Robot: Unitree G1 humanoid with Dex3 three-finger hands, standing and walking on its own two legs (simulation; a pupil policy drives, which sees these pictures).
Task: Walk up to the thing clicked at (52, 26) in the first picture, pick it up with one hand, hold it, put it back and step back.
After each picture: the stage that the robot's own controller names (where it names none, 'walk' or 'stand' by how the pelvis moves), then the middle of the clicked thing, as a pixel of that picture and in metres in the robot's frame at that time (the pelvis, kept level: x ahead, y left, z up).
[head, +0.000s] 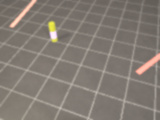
stand; (53, 32) +1.50 +0.36 -0.65
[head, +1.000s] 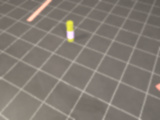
walk; (70, 31) +1.39 +0.23 -0.64
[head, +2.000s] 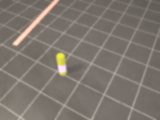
walk; (61, 64) +0.90 +0.25 -0.64
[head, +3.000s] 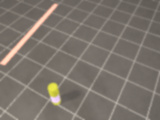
walk; (54, 94) +0.59 +0.24 -0.63
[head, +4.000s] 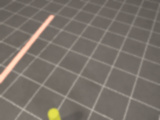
stand; (55, 119) +0.42 +0.20 -0.63
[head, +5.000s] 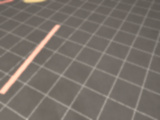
stand; out of the picture +0.39 +0.19 -0.65
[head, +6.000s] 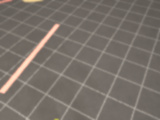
stand; out of the picture +0.39 +0.19 -0.66
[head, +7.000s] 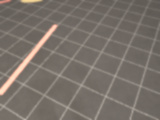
stand; out of the picture +0.38 +0.21 -0.66
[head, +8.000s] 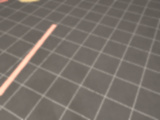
stand; out of the picture +0.37 +0.21 -0.66
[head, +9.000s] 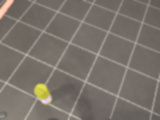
go down; (44, 95) +0.41 +0.21 -0.51
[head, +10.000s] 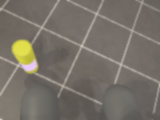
go down; (27, 59) +0.45 +0.25 -0.26
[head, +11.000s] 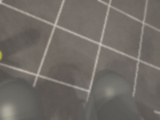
close in; out of the picture +0.43 +0.28 -0.20
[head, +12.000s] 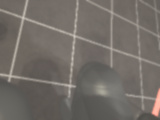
close; out of the picture +0.42 +0.31 -0.16
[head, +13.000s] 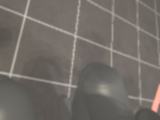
lift; out of the picture +0.40 +0.31 -0.16
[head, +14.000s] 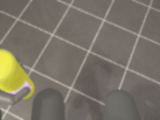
lift; (14, 80) +0.32 +0.23 -0.01
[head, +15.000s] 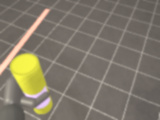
hold; (35, 88) +0.32 +0.17 +0.03
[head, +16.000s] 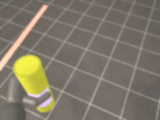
hold; (38, 88) +0.32 +0.16 +0.01
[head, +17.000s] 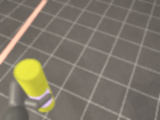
crouch; (38, 89) +0.32 +0.16 +0.00
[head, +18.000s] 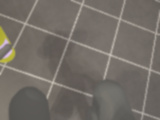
crouch; out of the picture +0.46 +0.24 -0.06
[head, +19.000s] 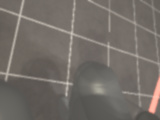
lower; out of the picture +0.41 +0.32 -0.16
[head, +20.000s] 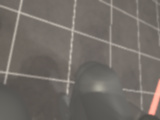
lower; out of the picture +0.42 +0.32 -0.16
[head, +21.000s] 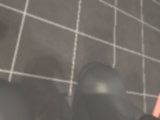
lower; out of the picture +0.41 +0.31 -0.16
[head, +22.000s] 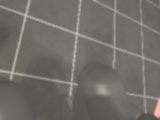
lower; out of the picture +0.40 +0.31 -0.16
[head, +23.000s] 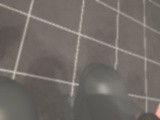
loosen; out of the picture +0.40 +0.29 -0.16
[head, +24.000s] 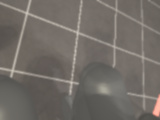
withdraw; out of the picture +0.40 +0.29 -0.16
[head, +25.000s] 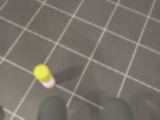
walk; (45, 77) +0.42 +0.21 -0.40
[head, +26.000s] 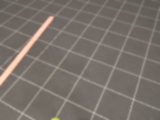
stand; out of the picture +0.37 +0.18 -0.60
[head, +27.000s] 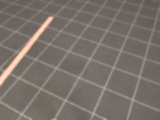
stand; out of the picture +0.36 +0.19 -0.60
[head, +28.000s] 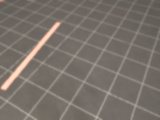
stand; out of the picture +0.38 +0.17 -0.65
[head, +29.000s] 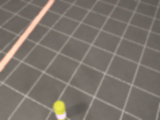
walk; (60, 111) +0.41 +0.14 -0.63
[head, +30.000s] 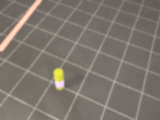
walk; (59, 79) +0.66 +0.17 -0.64
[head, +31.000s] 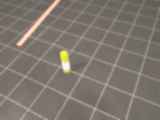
stand; (65, 62) +0.99 +0.23 -0.63
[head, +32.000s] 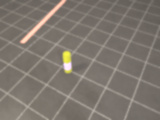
stand; (67, 62) +1.00 +0.18 -0.65
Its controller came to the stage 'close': yes
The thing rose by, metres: 0.68
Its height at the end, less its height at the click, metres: +0.00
